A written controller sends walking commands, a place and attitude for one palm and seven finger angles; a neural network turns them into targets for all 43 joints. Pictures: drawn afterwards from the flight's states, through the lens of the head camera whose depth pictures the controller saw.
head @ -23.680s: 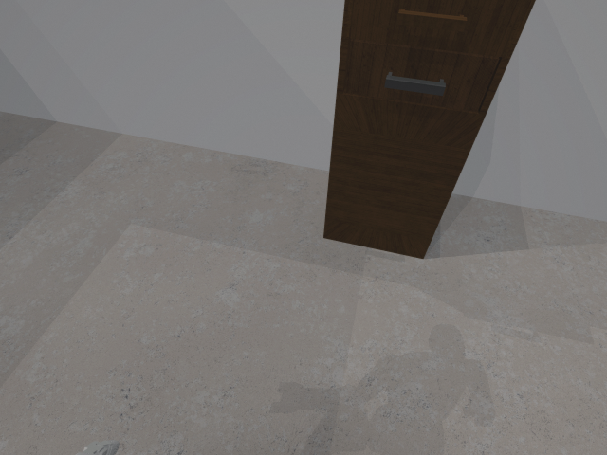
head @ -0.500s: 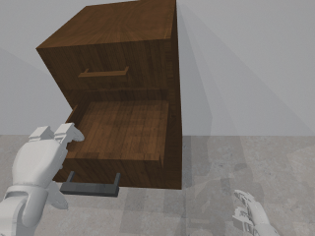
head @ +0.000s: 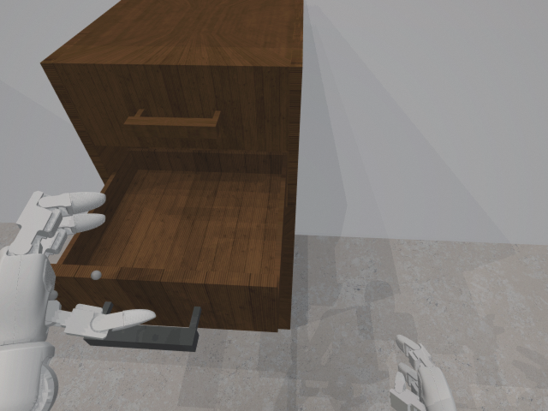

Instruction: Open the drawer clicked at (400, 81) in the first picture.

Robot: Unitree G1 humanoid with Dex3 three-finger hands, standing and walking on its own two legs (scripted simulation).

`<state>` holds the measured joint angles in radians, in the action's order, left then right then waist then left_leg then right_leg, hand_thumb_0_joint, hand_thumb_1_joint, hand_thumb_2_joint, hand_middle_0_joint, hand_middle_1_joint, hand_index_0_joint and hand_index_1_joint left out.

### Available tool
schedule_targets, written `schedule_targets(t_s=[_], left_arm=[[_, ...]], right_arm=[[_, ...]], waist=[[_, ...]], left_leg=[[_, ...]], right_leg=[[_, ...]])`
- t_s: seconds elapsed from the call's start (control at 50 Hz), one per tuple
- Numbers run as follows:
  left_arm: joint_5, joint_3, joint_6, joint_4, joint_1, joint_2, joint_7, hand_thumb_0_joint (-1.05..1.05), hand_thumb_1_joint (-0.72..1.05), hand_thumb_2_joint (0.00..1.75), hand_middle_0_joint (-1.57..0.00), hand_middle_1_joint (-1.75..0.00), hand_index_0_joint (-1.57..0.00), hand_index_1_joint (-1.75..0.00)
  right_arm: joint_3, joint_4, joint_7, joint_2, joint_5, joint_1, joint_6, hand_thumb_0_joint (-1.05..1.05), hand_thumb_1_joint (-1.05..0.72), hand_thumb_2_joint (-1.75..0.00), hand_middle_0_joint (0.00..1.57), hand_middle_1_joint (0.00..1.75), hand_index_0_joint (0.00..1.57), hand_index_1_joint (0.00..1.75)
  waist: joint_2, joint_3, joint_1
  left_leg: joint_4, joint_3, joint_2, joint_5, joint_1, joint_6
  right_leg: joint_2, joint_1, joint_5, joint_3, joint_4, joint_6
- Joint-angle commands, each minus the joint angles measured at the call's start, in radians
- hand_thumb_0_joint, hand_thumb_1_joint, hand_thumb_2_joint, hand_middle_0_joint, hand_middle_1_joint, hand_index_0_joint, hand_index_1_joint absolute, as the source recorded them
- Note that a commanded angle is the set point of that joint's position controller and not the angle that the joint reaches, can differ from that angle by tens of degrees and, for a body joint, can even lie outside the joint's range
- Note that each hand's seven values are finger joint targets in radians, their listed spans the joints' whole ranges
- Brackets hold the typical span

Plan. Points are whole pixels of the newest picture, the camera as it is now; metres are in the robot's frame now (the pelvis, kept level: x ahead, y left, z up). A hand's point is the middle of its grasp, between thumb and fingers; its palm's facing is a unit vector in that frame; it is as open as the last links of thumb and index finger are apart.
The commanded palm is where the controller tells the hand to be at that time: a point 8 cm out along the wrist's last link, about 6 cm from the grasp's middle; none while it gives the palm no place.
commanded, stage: draw the hand back to the body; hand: left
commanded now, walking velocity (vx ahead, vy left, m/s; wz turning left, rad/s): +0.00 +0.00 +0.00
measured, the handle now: (147, 323) +0.23 +0.23 -0.01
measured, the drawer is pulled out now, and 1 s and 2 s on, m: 0.30 0.30 0.30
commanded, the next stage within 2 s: step back with the hand held close in 0.72 s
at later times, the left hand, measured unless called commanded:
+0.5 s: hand (63, 277) +0.19 +0.25 +0.17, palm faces +0.44 -0.81 -0.40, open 8.8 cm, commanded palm +0.14 +0.29 +0.19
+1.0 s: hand (70, 288) +0.19 +0.24 +0.17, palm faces +0.40 -0.79 -0.46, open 7.4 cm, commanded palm +0.11 +0.29 +0.19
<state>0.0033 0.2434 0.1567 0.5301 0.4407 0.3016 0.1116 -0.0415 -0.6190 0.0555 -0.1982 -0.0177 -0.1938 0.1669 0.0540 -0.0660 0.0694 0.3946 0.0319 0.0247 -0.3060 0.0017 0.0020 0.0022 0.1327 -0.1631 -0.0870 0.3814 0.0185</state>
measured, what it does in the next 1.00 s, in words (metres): stands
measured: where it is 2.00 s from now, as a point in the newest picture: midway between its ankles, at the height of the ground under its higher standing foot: outside the picture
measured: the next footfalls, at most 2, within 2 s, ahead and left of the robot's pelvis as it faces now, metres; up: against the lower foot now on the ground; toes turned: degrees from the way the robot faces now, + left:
right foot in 1.72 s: -0.07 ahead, -0.11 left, +0.00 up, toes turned +1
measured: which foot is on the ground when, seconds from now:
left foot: down 0.00-1.00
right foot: down 0.00-1.00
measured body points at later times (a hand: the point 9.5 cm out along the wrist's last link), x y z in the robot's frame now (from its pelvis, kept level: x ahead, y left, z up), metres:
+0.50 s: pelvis +0.01 +0.01 +0.00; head +0.00 +0.00 +0.45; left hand +0.16 +0.29 +0.20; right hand +0.21 -0.20 -0.08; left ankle -0.05 +0.12 -0.74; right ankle +0.03 -0.11 -0.74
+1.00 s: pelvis -0.01 +0.00 +0.00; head +0.01 +0.00 +0.45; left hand +0.16 +0.28 +0.19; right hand +0.18 -0.23 -0.08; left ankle -0.05 +0.11 -0.74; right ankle +0.03 -0.11 -0.74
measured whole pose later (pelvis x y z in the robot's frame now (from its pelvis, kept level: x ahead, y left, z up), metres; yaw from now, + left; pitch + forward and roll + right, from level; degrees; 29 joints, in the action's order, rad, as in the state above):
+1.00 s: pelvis -0.01 +0.00 +0.00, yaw +1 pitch +1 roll -1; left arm 0.01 0.36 0.19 0.55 0.55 0.33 0.13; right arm 0.00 -0.58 0.07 -0.23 -0.01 -0.18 0.10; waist 0.05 -0.02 0.01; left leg 0.50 0.01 0.02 -0.32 0.18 -0.01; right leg 0.01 0.28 -0.15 -0.10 0.42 0.02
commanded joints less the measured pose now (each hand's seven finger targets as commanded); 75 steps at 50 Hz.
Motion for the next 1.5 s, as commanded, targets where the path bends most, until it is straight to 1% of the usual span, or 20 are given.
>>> schedule_targets(t_s=[0.0,0.04,0.22,0.5,0.8,0.82,0.84,0.88,0.9,0.96,1.06,1.14,1.22,1.28,1.32,1.34,1.36,1.38,1.42,1.48], left_arm=[[0.020,0.099,0.072,0.221,-0.053,0.155,0.007,0.00,0.02,0.52,-0.26,-0.86,-0.26,-0.86],[0.026,0.115,0.072,0.210,-0.015,0.156,0.007,0.00,0.09,0.55,-0.26,-0.82,-0.26,-0.82],[0.033,0.155,0.066,0.203,-0.004,0.170,0.011,0.00,0.41,0.69,-0.24,-0.62,-0.24,-0.62],[0.037,0.175,0.042,0.186,-0.038,0.185,0.016,0.00,0.90,0.90,-0.20,-0.30,-0.20,-0.30],[0.039,0.183,0.045,0.159,-0.028,0.187,0.021,0.00,0.90,0.90,-0.20,-0.30,-0.20,-0.30],[0.038,0.296,0.083,0.206,-0.073,0.273,0.023,0.00,0.90,0.90,-0.20,-0.30,-0.20,-0.30],[0.027,0.250,0.086,0.156,-0.013,0.219,0.016,0.00,0.90,0.90,-0.20,-0.30,-0.20,-0.30],[0.017,0.219,0.090,0.173,0.050,0.191,0.019,0.00,0.90,0.90,-0.20,-0.30,-0.20,-0.30],[0.014,0.227,0.098,0.223,0.051,0.201,0.025,0.00,0.90,0.90,-0.20,-0.30,-0.20,-0.30],[0.012,0.228,0.095,0.237,0.151,0.188,0.047,0.00,0.90,0.90,-0.20,-0.30,-0.20,-0.30],[0.020,0.272,0.105,0.307,0.216,0.220,0.065,0.00,0.90,0.90,-0.20,-0.30,-0.20,-0.30],[0.029,0.290,0.125,0.366,0.242,0.228,0.070,0.00,0.90,0.90,-0.20,-0.30,-0.20,-0.30],[0.016,0.284,0.151,0.348,0.195,0.219,0.085,0.00,0.90,0.90,-0.20,-0.30,-0.20,-0.30],[0.016,0.254,0.152,0.283,0.189,0.195,0.088,0.00,0.90,0.90,-0.20,-0.30,-0.20,-0.30],[0.022,0.235,0.137,0.258,0.149,0.191,0.083,0.00,0.90,0.90,-0.20,-0.30,-0.20,-0.30],[0.030,0.250,0.137,0.231,0.131,0.208,0.067,0.00,0.90,0.90,-0.20,-0.30,-0.20,-0.30],[0.034,0.258,0.133,0.214,0.137,0.219,0.063,0.00,0.90,0.90,-0.20,-0.30,-0.20,-0.30],[0.032,0.266,0.128,0.222,0.125,0.228,0.061,0.00,0.90,0.90,-0.20,-0.30,-0.20,-0.30],[0.025,0.275,0.119,0.214,0.137,0.218,0.058,0.00,0.90,0.90,-0.20,-0.30,-0.20,-0.30],[0.019,0.264,0.126,0.265,0.156,0.224,0.059,0.00,0.90,0.90,-0.20,-0.30,-0.20,-0.30]], right_arm=[[0.049,0.154,0.005,-0.112,-0.002,0.141,0.076,0.00,-0.90,-0.90,0.20,0.30,0.20,0.30],[0.053,0.153,0.003,-0.110,-0.003,0.134,0.074,0.00,-0.90,-0.90,0.20,0.30,0.20,0.30],[0.063,0.140,0.009,-0.111,0.004,0.127,0.057,0.00,-0.90,-0.90,0.20,0.30,0.20,0.30],[0.060,0.144,0.012,-0.114,0.004,0.137,0.048,0.00,-0.90,-0.90,0.20,0.30,0.20,0.30],[0.061,0.143,0.016,-0.106,0.007,0.149,0.050,0.00,-0.90,-0.90,0.20,0.30,0.20,0.30],[0.066,0.176,0.023,-0.139,0.011,0.112,0.018,0.00,-0.90,-0.90,0.20,0.30,0.20,0.30],[0.068,0.166,0.025,-0.124,0.007,0.111,0.002,0.00,-0.90,-0.90,0.20,0.30,0.20,0.30],[0.073,0.179,0.024,-0.123,0.009,0.097,-0.011,0.00,-0.90,-0.90,0.20,0.30,0.20,0.30],[0.077,0.183,0.027,-0.129,0.006,0.101,-0.012,0.00,-0.90,-0.90,0.20,0.30,0.20,0.30],[0.089,0.200,0.033,-0.134,0.004,0.071,-0.033,0.00,-0.90,-0.90,0.20,0.30,0.20,0.30],[0.109,0.237,0.036,-0.134,0.004,0.070,-0.040,0.00,-0.90,-0.90,0.20,0.30,0.20,0.30],[0.116,0.239,0.038,-0.126,-0.015,0.053,-0.009,0.00,-0.90,-0.90,0.20,0.30,0.20,0.30],[0.108,0.206,0.049,-0.122,-0.044,0.030,0.034,0.00,-0.90,-0.90,0.20,0.30,0.20,0.30],[0.101,0.176,0.046,-0.134,-0.028,0.018,0.041,0.00,-0.90,-0.90,0.20,0.30,0.20,0.30],[0.107,0.182,0.039,-0.136,-0.004,0.016,0.029,0.00,-0.90,-0.90,0.20,0.30,0.20,0.30],[0.111,0.173,0.025,-0.131,0.022,0.019,0.025,0.00,-0.90,-0.90,0.20,0.30,0.20,0.30],[0.105,0.172,0.021,-0.113,0.030,0.028,0.015,0.00,-0.90,-0.90,0.20,0.30,0.20,0.30],[0.089,0.181,0.018,-0.093,0.029,0.050,0.007,0.00,-0.90,-0.90,0.20,0.30,0.20,0.30],[0.069,0.195,0.020,-0.074,0.023,0.074,-0.003,0.00,-0.90,-0.90,0.20,0.30,0.20,0.30],[0.068,0.181,0.032,-0.097,0.009,0.054,-0.005,0.00,-0.90,-0.90,0.20,0.30,0.20,0.30]], waist=[[0.041,0.100,0.001],[0.001,0.130,0.005],[0.026,0.137,-0.002],[0.032,0.115,-0.002],[0.016,0.107,0.001],[-0.051,0.009,-0.058],[-0.118,0.038,-0.063],[-0.131,0.114,-0.074],[-0.069,0.142,-0.072],[-0.072,0.234,-0.080],[-0.008,0.259,-0.077],[0.083,0.247,-0.073],[0.156,0.150,-0.076],[0.101,0.139,-0.090],[-0.087,0.192,-0.109],[-0.187,0.212,-0.105],[-0.215,0.187,-0.085],[-0.236,0.157,-0.081],[-0.250,0.148,-0.086],[-0.132,0.145,-0.092]], left_leg=[[-0.058,-0.023,0.006,0.297,0.138,0.001],[-0.051,-0.025,0.009,0.333,0.141,0.000],[-0.040,-0.026,0.015,0.411,0.130,0.015],[-0.053,-0.036,0.012,0.342,0.143,0.019],[-0.050,-0.029,0.004,0.249,0.156,0.002],[-0.013,-0.057,0.017,0.151,0.229,-0.016],[0.025,-0.061,0.009,0.109,0.211,-0.024],[0.100,-0.052,-0.001,0.082,0.183,-0.029],[0.108,-0.051,-0.002,0.108,0.185,-0.027],[0.104,-0.087,0.031,0.254,0.214,-0.018],[0.096,-0.141,0.081,0.472,0.305,0.012],[0.064,-0.172,0.133,0.651,0.306,0.040],[-0.011,-0.207,0.218,0.549,0.410,-0.051],[0.082,-0.190,0.187,0.451,0.379,-0.056],[0.281,-0.110,0.061,0.211,0.363,-0.003],[0.418,-0.044,-0.033,-0.089,0.307,0.012],[0.539,-0.057,-0.039,-0.190,0.312,0.001],[0.547,-0.070,-0.015,-0.215,0.343,-0.007],[0.401,-0.046,0.003,-0.183,0.325,-0.011],[0.035,0.003,0.007,-0.055,0.236,-0.027]], right_leg=[[0.014,-0.133,0.135,0.039,-0.027,0.011],[0.016,-0.155,0.172,0.037,-0.014,0.008],[0.014,-0.141,0.212,0.033,-0.006,0.006],[0.011,-0.122,0.155,0.034,-0.013,0.009],[0.020,-0.115,0.104,0.049,-0.034,0.009],[0.075,0.031,0.116,0.147,-0.087,0.008],[0.108,0.056,0.089,0.161,-0.106,0.014],[0.162,0.094,0.035,0.195,-0.115,0.030],[0.176,0.090,0.085,0.196,-0.097,0.044],[0.170,0.026,0.198,0.153,0.003,0.048],[0.124,-0.007,0.334,0.097,0.172,0.043],[0.074,0.070,0.109,0.053,0.293,0.033],[0.025,0.081,-0.178,0.059,0.356,-0.003],[0.061,0.058,-0.039,0.095,0.178,0.011],[0.212,0.082,0.332,0.298,0.063,0.100],[0.332,0.182,0.215,0.421,-0.059,0.145],[0.374,0.242,0.037,0.438,-0.121,0.167],[0.366,0.246,-0.029,0.406,-0.125,0.165],[0.296,0.214,0.050,0.301,-0.079,0.128],[0.210,0.192,-0.052,0.228,-0.040,0.041]])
